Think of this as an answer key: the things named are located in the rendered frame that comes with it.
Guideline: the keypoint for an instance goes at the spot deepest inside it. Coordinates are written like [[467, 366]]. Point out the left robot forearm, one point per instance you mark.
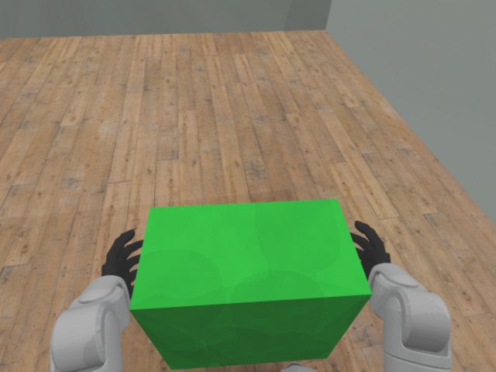
[[86, 337]]

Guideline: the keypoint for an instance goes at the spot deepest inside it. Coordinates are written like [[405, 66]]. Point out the carton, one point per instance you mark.
[[235, 284]]

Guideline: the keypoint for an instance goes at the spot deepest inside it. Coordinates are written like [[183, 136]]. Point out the right robot hand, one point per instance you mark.
[[373, 252]]

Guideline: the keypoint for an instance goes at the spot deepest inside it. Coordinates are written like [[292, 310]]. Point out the right robot forearm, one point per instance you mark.
[[417, 323]]

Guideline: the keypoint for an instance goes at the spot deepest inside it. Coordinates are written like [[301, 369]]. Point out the right robot shin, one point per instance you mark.
[[293, 363]]

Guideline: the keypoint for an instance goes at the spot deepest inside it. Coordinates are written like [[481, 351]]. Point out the left robot hand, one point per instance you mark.
[[116, 260]]

